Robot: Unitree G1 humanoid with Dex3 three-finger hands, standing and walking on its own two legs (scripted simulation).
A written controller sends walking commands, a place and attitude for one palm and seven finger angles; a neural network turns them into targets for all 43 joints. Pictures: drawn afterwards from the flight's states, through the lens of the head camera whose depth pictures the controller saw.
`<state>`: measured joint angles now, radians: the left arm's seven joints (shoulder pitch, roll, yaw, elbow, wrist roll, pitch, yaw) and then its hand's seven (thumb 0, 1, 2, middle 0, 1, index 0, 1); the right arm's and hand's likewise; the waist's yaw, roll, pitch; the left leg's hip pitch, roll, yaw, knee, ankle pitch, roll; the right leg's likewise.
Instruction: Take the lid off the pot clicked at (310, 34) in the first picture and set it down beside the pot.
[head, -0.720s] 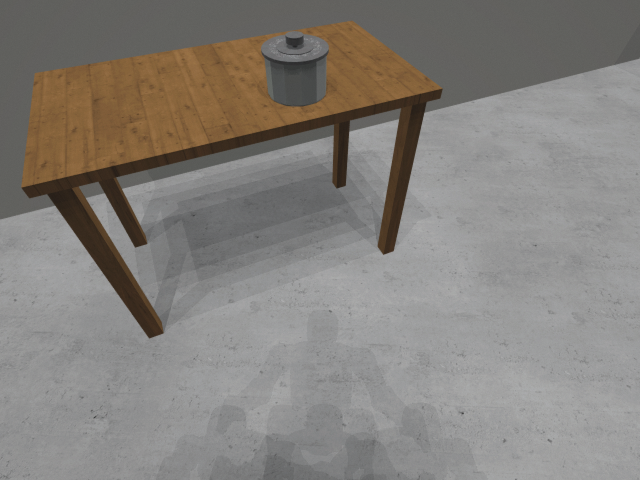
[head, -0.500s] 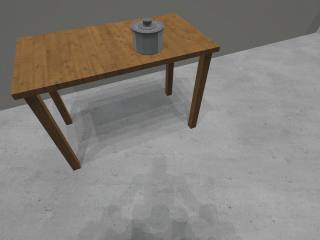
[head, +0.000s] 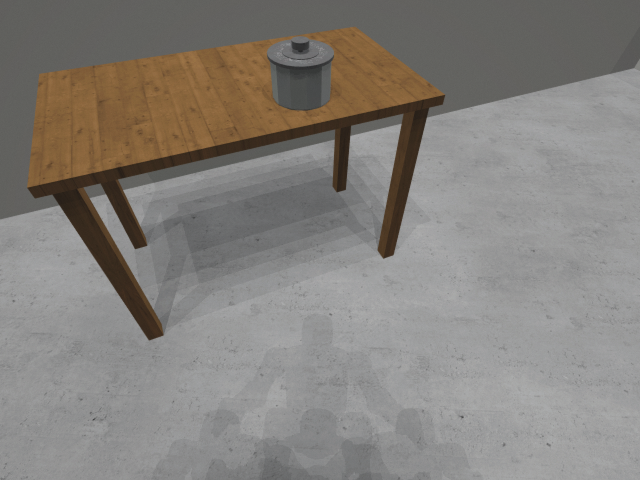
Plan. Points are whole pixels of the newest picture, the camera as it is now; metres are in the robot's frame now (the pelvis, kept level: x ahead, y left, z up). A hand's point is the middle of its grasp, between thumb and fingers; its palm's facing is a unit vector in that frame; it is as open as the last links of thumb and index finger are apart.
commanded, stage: walk to a spot facing it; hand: left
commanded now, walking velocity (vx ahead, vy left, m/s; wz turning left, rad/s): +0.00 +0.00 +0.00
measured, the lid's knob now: (300, 43) +1.06 +0.11 +0.09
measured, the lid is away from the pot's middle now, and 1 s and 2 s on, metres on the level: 0.00 0.00 0.00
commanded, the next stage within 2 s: none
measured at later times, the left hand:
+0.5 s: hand out of the picture +0.05 +0.16 -0.18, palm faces -0.15 -0.94 -0.29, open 7.4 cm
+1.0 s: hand out of the picture +0.13 +0.13 -0.16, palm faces -0.32 -0.92 -0.23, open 7.4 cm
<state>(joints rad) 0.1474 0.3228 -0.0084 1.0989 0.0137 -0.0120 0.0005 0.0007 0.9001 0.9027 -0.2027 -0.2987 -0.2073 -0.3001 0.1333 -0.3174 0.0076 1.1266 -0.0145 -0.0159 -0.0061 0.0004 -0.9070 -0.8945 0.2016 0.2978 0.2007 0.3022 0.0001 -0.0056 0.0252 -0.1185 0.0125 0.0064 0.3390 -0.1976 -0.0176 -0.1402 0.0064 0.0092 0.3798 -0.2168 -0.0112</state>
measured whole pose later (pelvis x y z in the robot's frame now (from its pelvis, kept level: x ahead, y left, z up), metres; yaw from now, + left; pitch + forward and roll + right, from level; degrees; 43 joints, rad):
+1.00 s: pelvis +0.11 -0.05 +0.00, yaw -28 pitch +2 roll +1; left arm 0.49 0.15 0.04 1.00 0.03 -0.06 0.01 0.00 0.90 0.90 -0.20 -0.30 -0.21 -0.30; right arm 0.12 -0.21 -0.06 0.92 -0.03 0.01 0.02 0.00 -0.91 -0.90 0.20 0.30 0.20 0.30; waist 0.08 0.02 -0.01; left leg -0.57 0.06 0.00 0.93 -0.24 -0.07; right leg -0.04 0.12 0.24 0.32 -0.29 -0.09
